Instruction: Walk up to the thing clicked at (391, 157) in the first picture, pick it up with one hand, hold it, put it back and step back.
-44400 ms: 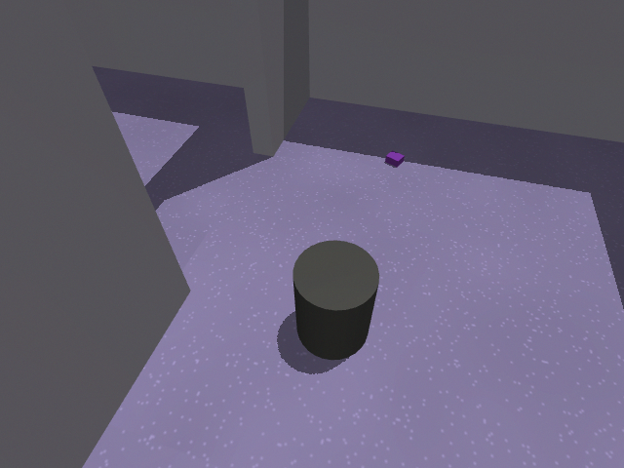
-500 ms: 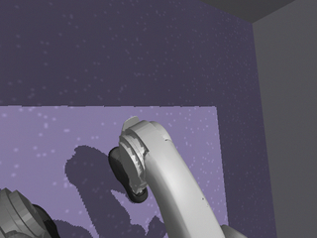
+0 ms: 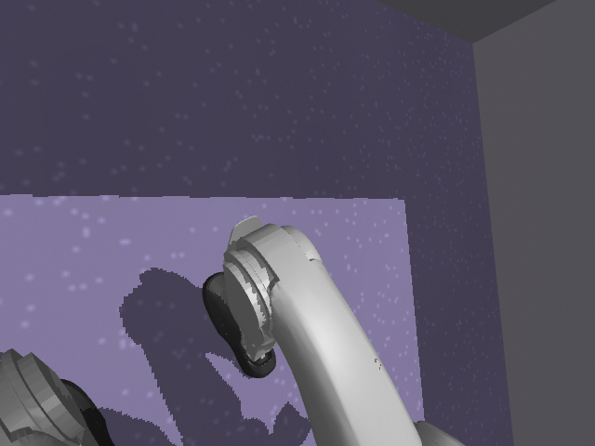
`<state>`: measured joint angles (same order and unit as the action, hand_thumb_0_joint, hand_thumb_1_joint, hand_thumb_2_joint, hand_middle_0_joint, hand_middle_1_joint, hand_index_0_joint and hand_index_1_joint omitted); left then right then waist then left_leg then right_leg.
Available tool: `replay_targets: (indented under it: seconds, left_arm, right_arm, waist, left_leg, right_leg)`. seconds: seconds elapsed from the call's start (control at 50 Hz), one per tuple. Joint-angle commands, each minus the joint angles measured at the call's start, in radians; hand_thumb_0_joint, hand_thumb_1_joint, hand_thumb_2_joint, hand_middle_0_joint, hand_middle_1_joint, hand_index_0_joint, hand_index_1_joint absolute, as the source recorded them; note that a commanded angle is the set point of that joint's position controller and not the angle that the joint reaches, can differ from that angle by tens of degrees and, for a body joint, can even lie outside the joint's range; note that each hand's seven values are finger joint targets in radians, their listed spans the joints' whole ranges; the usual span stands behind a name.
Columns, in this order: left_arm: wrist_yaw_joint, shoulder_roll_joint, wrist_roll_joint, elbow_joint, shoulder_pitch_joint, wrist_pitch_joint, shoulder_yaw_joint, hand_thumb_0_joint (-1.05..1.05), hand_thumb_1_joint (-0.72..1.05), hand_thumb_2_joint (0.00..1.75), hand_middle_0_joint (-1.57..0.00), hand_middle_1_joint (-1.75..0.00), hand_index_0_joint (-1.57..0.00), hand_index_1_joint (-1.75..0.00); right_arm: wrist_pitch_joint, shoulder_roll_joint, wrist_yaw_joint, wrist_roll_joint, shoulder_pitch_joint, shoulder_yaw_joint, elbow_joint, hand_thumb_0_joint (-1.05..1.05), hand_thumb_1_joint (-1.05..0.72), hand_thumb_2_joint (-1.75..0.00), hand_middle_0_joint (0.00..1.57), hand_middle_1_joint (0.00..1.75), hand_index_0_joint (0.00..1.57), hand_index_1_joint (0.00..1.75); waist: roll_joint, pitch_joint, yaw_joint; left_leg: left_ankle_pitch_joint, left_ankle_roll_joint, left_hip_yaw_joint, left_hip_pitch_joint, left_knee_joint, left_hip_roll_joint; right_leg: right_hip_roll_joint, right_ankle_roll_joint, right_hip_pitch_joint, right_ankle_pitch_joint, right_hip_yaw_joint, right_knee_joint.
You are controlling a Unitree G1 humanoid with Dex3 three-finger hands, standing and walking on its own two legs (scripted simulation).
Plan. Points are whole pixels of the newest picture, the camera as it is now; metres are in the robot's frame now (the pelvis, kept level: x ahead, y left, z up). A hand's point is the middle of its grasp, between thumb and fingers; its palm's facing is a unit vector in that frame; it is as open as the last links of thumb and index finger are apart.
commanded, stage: open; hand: left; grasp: from above
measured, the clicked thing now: out of the picture +0.47 +0.31 -0.31
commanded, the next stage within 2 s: withdraw in 0.24 s
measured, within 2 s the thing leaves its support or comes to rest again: neither
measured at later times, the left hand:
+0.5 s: hand out of the picture +0.47 +0.30 -0.27, palm faces -0.25 -0.36 -0.90, open 13.0 cm
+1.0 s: hand out of the picture +0.42 +0.32 -0.12, palm faces -0.49 -0.22 -0.84, open 13.8 cm
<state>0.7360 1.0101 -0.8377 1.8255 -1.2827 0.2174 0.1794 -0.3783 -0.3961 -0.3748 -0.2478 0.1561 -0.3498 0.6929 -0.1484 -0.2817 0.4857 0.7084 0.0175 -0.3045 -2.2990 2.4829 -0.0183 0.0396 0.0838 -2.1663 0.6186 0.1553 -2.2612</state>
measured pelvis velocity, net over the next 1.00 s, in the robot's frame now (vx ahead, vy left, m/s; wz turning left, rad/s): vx -0.01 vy -0.01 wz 0.13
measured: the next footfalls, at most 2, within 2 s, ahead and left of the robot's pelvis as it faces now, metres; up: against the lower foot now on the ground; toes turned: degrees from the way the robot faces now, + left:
none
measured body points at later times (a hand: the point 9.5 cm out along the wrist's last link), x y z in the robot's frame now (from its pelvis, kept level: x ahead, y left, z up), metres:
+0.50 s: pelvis +0.00 +0.00 +0.00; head +0.31 +0.11 +0.30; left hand +0.48 +0.32 -0.22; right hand -0.01 -0.24 -0.03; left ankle +0.07 +0.13 -0.29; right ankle +0.13 -0.13 -0.29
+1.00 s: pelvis -0.01 -0.01 +0.02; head +0.20 +0.07 +0.41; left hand +0.44 +0.33 -0.07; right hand +0.11 -0.27 -0.08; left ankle +0.07 +0.13 -0.29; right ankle +0.13 -0.13 -0.29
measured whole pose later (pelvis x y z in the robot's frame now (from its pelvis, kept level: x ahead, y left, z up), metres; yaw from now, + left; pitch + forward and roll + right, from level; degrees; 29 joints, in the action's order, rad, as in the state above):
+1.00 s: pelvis -0.01 -0.01 +0.02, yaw +7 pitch +29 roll -9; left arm 0.13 0.69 -1.02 1.31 -0.94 0.00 -0.01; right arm -0.12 -0.35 -0.23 -0.11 0.13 -0.10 0.67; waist 0.05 0.00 0.25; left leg 0.65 0.01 -0.16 -2.23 2.37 -0.02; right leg 0.01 0.05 -2.15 0.62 0.04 -2.25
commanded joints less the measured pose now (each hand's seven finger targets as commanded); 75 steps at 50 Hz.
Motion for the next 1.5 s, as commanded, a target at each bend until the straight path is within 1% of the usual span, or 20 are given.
replay_targets:
  seconds: [0.0, 0.32, 0.4, 0.52, 0.56, 0.6, 0.64, 0.68, 0.7, 0.76, 0.8, 0.88, 0.98, 1.06, 1.16, 1.24, 1.32, 1.36, 1.42, 1.48]
  left_arm:
    - [0.041, 0.144, -0.015, -0.083, -0.232, 0.003, -0.025, 0.0, -0.4, 0.95, -0.24, -0.89, -0.21, -0.91]
    - [0.055, 0.167, -0.013, -0.085, -0.243, -0.005, -0.007, 0.0, -0.41, 1.05, -0.19, -0.99, -0.17, -1.01]
    - [0.032, 0.16, -0.013, -0.117, -0.243, -0.008, -0.02, 0.0, -0.33, 0.88, -0.2, -0.87, -0.21, -0.86]
    - [-0.019, 0.166, -0.049, -0.325, -0.258, -0.015, -0.02, 0.0, -0.32, 0.85, -0.23, -0.82, -0.23, -0.81]
    - [-0.054, 0.143, -0.076, -0.461, -0.245, -0.01, -0.025, 0.0, -0.34, 0.85, -0.24, -0.8, -0.24, -0.81]
    - [-0.105, 0.03, -0.079, -0.544, -0.155, 0.009, -0.078, 0.0, -0.36, 0.85, -0.25, -0.79, -0.23, -0.8]
    - [-0.17, -0.072, -0.089, -0.54, -0.016, 0.031, -0.135, 0.0, -0.39, 0.87, -0.23, -0.8, -0.21, -0.82]
    - [-0.232, -0.083, -0.113, -0.554, 0.08, 0.046, -0.122, 0.0, -0.41, 0.89, -0.2, -0.83, -0.19, -0.85]
    - [-0.264, -0.121, -0.113, -0.558, 0.11, 0.047, -0.133, 0.0, -0.41, 0.9, -0.19, -0.84, -0.18, -0.86]
    - [-0.369, -0.238, -0.115, -0.605, 0.099, 0.019, -0.205, 0.0, -0.44, 0.93, -0.16, -0.88, -0.15, -0.89]
    - [-0.445, -0.238, -0.132, -0.599, 0.103, -0.025, -0.225, 0.0, -0.48, 0.97, -0.13, -0.92, -0.12, -0.93]
    - [-0.563, -0.127, -0.16, -0.639, 0.013, -0.16, -0.189, 0.0, -0.52, 1.01, -0.09, -0.96, -0.08, -0.98]
    - [-0.625, 0.024, -0.247, -0.7, -0.006, -0.35, -0.135, 0.0, -0.52, 1.02, -0.09, -0.97, -0.07, -0.99]
    - [-0.625, -0.007, -0.311, -0.712, -0.04, -0.465, -0.162, 0.0, -0.49, 1.0, -0.09, -0.96, -0.08, -0.97]
    - [-0.564, -0.083, -0.34, -0.698, -0.12, -0.544, -0.227, 0.0, -0.48, 1.01, -0.08, -0.99, -0.08, -0.99]
    - [-0.458, -0.151, -0.383, -0.689, -0.188, -0.518, -0.267, 0.0, -0.46, 0.98, -0.07, -0.98, -0.08, -0.97]
    - [-0.326, -0.114, -0.416, -0.644, -0.195, -0.429, -0.194, 0.0, -0.32, 0.91, -0.25, -0.73, -0.22, -0.72]
    - [-0.261, -0.039, -0.396, -0.696, -0.162, -0.361, -0.089, 0.0, -0.25, 0.8, -0.22, -0.58, -0.2, -0.6]
    - [-0.225, -0.141, -0.309, -0.721, -0.188, -0.254, -0.093, 0.0, -0.07, 0.73, -0.2, -0.47, -0.18, -0.48]
    - [-0.259, -0.169, -0.181, -0.687, -0.143, -0.165, -0.077, 0.0, 0.15, 0.87, -0.22, -0.51, -0.21, -0.52]
  right_arm:
    - [0.001, -0.35, -0.002, 0.01, 0.237, 0.086, 0.047, 0.0, -0.89, -0.9, 0.2, 0.3, 0.2, 0.3]
    - [-0.002, -0.349, -0.002, 0.002, 0.237, 0.081, 0.051, 0.0, -0.88, -0.9, 0.2, 0.3, 0.2, 0.3]
    - [0.002, -0.341, -0.001, 0.002, 0.245, 0.079, 0.041, 0.0, -0.9, -0.9, 0.2, 0.3, 0.2, 0.3]
    - [0.022, -0.321, 0.0, 0.02, 0.262, 0.11, 0.059, 0.0, -0.9, -0.9, 0.2, 0.3, 0.2, 0.3]
    - [0.038, -0.309, 0.005, 0.034, 0.267, 0.153, 0.065, 0.0, -0.91, -0.91, 0.2, 0.3, 0.2, 0.3]
    - [0.058, -0.28, 0.007, 0.061, 0.236, 0.184, 0.053, 0.0, -0.91, -0.91, 0.2, 0.3, 0.2, 0.3]
    - [0.09, -0.263, 0.014, 0.096, 0.218, 0.222, 0.039, 0.0, -0.92, -0.91, 0.2, 0.3, 0.2, 0.3]
    - [0.13, -0.241, 0.017, 0.114, 0.241, 0.256, 0.074, 0.0, -0.91, -0.91, 0.2, 0.3, 0.2, 0.3]
    - [0.148, -0.225, 0.016, 0.122, 0.252, 0.263, 0.083, 0.0, -0.91, -0.91, 0.2, 0.3, 0.2, 0.3]
    - [0.195, -0.214, 0.035, 0.137, 0.253, 0.299, 0.055, 0.0, -0.91, -0.91, 0.2, 0.3, 0.2, 0.3]
    - [0.212, -0.209, 0.06, 0.144, 0.225, 0.31, 0.017, 0.0, -0.91, -0.91, 0.2, 0.3, 0.2, 0.3]
    - [0.245, -0.202, 0.121, 0.146, 0.2, 0.326, -0.028, 0.0, -0.9, -0.9, 0.2, 0.3, 0.2, 0.3]
    - [0.277, -0.166, 0.212, 0.141, 0.157, 0.331, -0.051, 0.0, -0.9, -0.9, 0.2, 0.3, 0.2, 0.3]
    - [0.291, -0.156, 0.265, 0.142, 0.177, 0.321, -0.051, 0.0, -0.9, -0.9, 0.2, 0.3, 0.2, 0.3]
    - [0.302, -0.166, 0.286, 0.132, 0.202, 0.306, -0.029, 0.0, -0.89, -0.9, 0.2, 0.3, 0.2, 0.3]
    - [0.324, -0.175, 0.282, 0.117, 0.209, 0.312, -0.009, 0.0, -0.88, -0.89, 0.2, 0.3, 0.2, 0.3]
    - [0.327, -0.185, 0.265, 0.104, 0.24, 0.338, 0.002, 0.0, -0.88, -0.89, 0.2, 0.3, 0.2, 0.3]
    - [0.326, -0.19, 0.255, 0.101, 0.248, 0.359, -0.013, 0.0, -0.89, -0.9, 0.2, 0.3, 0.2, 0.3]
    - [0.325, -0.165, 0.229, 0.11, 0.254, 0.376, -0.02, 0.0, -0.89, -0.9, 0.2, 0.3, 0.2, 0.3]
    - [0.33, -0.139, 0.229, 0.129, 0.267, 0.372, -0.01, 0.0, -0.89, -0.9, 0.2, 0.3, 0.2, 0.3]
  waist:
    - [0.565, 0.637, 0.09]
    - [0.587, 0.622, 0.097]
    - [0.596, 0.657, 0.094]
    - [0.719, 0.841, 0.029]
    - [0.812, 0.959, -0.016]
    - [0.855, 1.037, -0.067]
    - [0.803, 1.018, -0.119]
    - [0.734, 1.005, -0.167]
    - [0.7, 0.977, -0.175]
    - [0.493, 0.872, -0.126]
    - [0.383, 0.796, -0.122]
    - [0.245, 0.748, -0.15]
    - [0.266, 0.799, -0.203]
    - [0.299, 0.856, -0.185]
    - [0.406, 0.902, -0.167]
    - [0.572, 0.955, -0.161]
    - [0.675, 1.024, -0.178]
    - [0.712, 1.163, -0.232]
    - [0.72, 1.237, -0.215]
    - [0.62, 1.235, -0.23]
  left_leg:
    - [-0.214, -0.004, 0.104, 0.479, -0.27, -0.049]
    - [-0.204, 0.0, 0.107, 0.489, -0.277, -0.049]
    - [-0.222, -0.003, 0.124, 0.484, -0.274, -0.046]
    - [-0.335, 0.007, 0.136, 0.595, -0.284, -0.054]
    - [-0.358, 0.016, 0.145, 0.671, -0.312, -0.051]
    - [-0.362, 0.022, 0.151, 0.718, -0.337, -0.047]
    - [-0.333, 0.015, 0.177, 0.642, -0.353, -0.035]
    - [-0.307, 0.001, 0.209, 0.516, -0.334, -0.021]
    - [-0.29, -0.006, 0.214, 0.469, -0.335, -0.018]
    - [-0.21, -0.032, 0.217, 0.385, -0.357, -0.01]
    - [-0.144, -0.041, 0.216, 0.323, -0.37, 0.004]
    - [-0.024, -0.04, 0.228, 0.285, -0.364, 0.025]
    - [0.048, -0.031, 0.265, 0.306, -0.344, 0.032]
    - [0.011, -0.037, 0.243, 0.369, -0.337, 0.027]
    - [-0.071, -0.029, 0.207, 0.497, -0.358, 0.018]
    - [-0.213, 0.003, 0.193, 0.659, -0.38, 0.017]
    - [-0.332, 0.016, 0.201, 0.754, -0.385, 0.013]
    - [-0.393, 0.018, 0.215, 0.814, -0.398, 0.011]
    - [-0.392, 0.006, 0.241, 0.811, -0.419, 0.008]
    - [-0.334, -0.024, 0.274, 0.708, -0.432, 0.015]
  right_leg:
    - [0.035, -0.091, 0.404, -0.258, 0.142, 0.184]
    - [0.028, -0.091, 0.398, -0.249, 0.145, 0.183]
    - [0.036, -0.09, 0.438, -0.262, 0.137, 0.192]
    - [0.035, -0.099, 0.467, -0.349, 0.122, 0.18]
    - [0.037, -0.112, 0.468, -0.355, 0.112, 0.17]
    - [0.039, -0.123, 0.422, -0.338, 0.102, 0.161]
    - [0.051, -0.127, 0.395, -0.314, 0.082, 0.167]
    - [0.049, -0.124, 0.384, -0.306, 0.068, 0.166]
    - [0.049, -0.125, 0.35, -0.285, 0.063, 0.159]
    - [0.053, -0.117, 0.345, -0.22, 0.046, 0.218]
    - [0.049, -0.12, 0.338, -0.13, 0.029, 0.252]
    - [0.028, -0.121, 0.332, 0.066, -0.015, 0.301]
    - [0.014, -0.123, 0.348, 0.191, -0.068, 0.321]
    - [0.01, -0.119, 0.283, 0.117, -0.043, 0.287]
    - [-0.002, -0.111, 0.186, -0.053, 0.019, 0.203]
    - [-0.015, -0.122, 0.105, -0.169, 0.048, 0.139]
    - [-0.022, -0.126, 0.088, -0.254, 0.049, 0.106]
    - [-0.031, -0.127, 0.146, -0.301, 0.034, 0.099]
    - [-0.027, -0.133, 0.201, -0.319, 0.019, 0.129]
    - [-0.012, -0.13, 0.314, -0.29, 0.001, 0.21]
